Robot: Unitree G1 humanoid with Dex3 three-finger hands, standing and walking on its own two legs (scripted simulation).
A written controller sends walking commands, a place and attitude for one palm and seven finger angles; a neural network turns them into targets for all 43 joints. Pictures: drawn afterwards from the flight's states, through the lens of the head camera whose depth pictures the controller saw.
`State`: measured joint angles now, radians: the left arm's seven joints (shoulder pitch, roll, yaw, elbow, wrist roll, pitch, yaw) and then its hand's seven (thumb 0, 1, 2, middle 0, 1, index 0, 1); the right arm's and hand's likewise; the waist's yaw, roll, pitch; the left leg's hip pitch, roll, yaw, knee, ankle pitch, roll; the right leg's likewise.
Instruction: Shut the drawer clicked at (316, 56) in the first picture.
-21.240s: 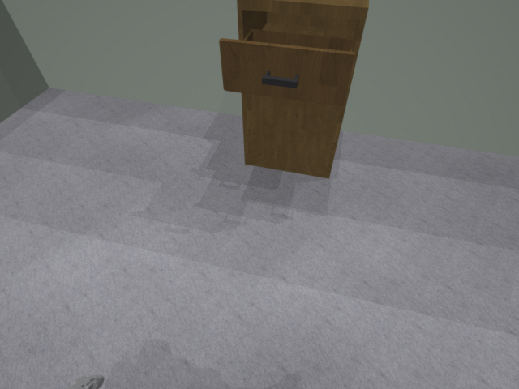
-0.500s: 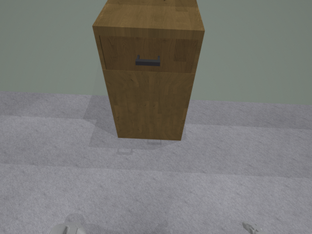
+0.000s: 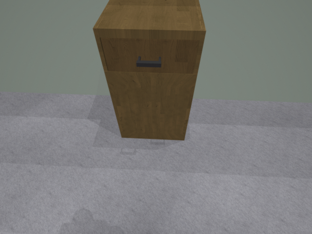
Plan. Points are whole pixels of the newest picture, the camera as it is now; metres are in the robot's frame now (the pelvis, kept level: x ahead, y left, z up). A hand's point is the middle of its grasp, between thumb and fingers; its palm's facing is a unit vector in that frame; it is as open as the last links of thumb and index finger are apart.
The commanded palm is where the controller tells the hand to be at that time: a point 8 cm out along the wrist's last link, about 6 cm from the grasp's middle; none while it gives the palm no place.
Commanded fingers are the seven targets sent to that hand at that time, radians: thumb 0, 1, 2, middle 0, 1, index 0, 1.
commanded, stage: let the arm hang, fingers relaxed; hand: left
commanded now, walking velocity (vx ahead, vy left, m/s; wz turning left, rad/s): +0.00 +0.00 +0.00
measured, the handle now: (149, 61) +0.85 +0.08 -0.05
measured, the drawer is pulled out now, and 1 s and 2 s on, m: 0.00 0.00 0.00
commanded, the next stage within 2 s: look to check the result in 0.36 s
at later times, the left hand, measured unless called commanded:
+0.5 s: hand out of the picture +0.09 +0.19 -0.17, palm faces -0.02 -0.97 -0.26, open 7.4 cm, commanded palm none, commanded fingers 0.00 0.90 0.90 -0.20 -0.30 -0.20 -0.30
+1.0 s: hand out of the picture +0.08 +0.20 -0.17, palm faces -0.01 -0.96 -0.27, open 7.4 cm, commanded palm none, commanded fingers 0.00 0.90 0.90 -0.20 -0.30 -0.20 -0.30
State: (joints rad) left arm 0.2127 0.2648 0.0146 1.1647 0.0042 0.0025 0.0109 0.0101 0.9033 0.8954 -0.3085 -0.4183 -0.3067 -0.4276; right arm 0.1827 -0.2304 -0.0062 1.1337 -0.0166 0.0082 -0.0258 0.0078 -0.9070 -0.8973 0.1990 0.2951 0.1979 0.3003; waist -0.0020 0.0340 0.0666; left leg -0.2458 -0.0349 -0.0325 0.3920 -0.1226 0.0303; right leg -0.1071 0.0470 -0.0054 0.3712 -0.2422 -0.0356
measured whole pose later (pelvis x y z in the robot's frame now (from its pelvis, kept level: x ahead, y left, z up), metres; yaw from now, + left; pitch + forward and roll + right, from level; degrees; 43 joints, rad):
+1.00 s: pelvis +0.03 -0.02 +0.00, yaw -1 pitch -1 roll +0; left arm 0.16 0.24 0.02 1.14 0.00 -0.01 0.01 0.01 0.90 0.90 -0.20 -0.30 -0.20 -0.30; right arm 0.14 -0.26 -0.01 1.14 -0.02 0.00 -0.03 0.01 -0.91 -0.90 0.20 0.30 0.20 0.30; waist -0.01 0.01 0.06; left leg -0.18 -0.01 -0.02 0.35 -0.15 0.01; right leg -0.04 0.06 0.02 0.30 -0.24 -0.05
